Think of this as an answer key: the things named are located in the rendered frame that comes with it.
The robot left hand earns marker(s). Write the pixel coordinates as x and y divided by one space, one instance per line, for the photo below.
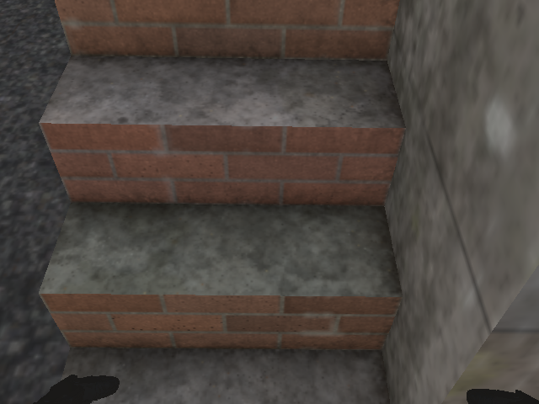
74 390

